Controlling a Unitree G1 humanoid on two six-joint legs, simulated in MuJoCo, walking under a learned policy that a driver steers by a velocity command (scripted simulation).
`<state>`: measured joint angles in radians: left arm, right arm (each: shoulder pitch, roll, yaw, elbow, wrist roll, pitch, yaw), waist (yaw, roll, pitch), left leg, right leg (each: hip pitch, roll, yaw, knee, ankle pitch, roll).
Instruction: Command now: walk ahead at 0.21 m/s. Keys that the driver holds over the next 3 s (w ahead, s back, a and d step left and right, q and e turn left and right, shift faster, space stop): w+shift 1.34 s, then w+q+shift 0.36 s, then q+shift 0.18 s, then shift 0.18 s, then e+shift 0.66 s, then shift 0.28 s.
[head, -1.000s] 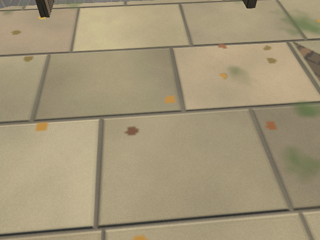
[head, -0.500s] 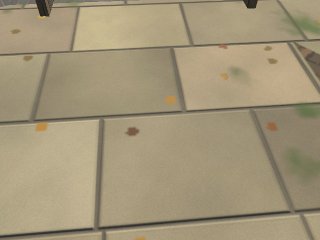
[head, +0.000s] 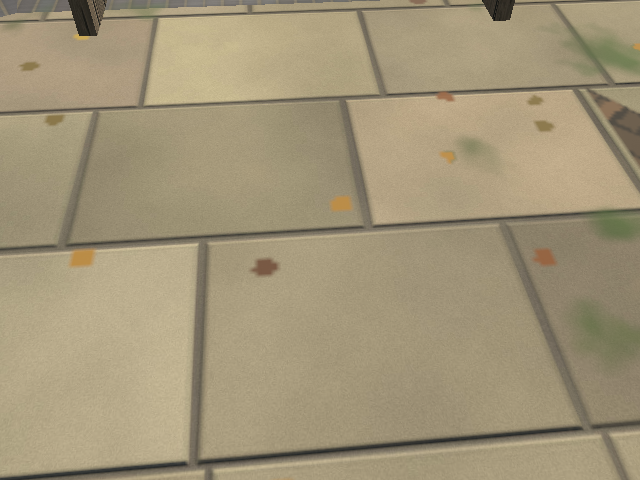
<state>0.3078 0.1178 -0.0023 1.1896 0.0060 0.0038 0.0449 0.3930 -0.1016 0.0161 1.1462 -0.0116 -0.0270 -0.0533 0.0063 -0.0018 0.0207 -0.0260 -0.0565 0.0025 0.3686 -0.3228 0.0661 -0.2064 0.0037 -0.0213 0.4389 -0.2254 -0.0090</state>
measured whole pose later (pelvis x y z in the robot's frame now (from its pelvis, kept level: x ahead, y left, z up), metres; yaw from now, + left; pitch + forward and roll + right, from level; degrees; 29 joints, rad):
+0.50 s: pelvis +0.24 -0.10 -0.01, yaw +0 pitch +1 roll -1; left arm 0.27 0.21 0.07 1.00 0.03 -0.08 -0.03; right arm 0.31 -0.22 -0.05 0.98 -0.03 -0.11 0.03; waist -0.01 0.04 0.00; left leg -0.43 0.06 -0.03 1.26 -0.23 0.13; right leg -0.28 0.03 -0.12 0.52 -0.26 -0.07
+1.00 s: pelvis +0.68 -0.08 -0.01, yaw -1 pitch +1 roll +1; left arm 0.27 0.23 0.04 0.92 0.02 -0.10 -0.02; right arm 0.29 -0.25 -0.08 0.97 -0.04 -0.09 0.02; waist -0.02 -0.02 0.05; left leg -0.31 -0.09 0.12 0.48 -0.20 0.11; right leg -0.40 -0.06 0.06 1.33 -0.24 -0.13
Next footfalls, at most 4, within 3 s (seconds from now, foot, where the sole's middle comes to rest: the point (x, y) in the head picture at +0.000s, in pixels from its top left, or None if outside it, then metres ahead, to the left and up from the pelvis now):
0.36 right None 0.29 -0.18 -0.78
0.84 left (343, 377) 0.76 -0.03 -0.78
1.32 right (403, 232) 1.23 -0.20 -0.78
1.78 left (347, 138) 1.65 -0.06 -0.78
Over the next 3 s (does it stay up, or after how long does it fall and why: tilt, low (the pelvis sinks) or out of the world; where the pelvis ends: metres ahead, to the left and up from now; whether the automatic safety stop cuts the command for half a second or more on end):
stays up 1.75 -0.06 0.00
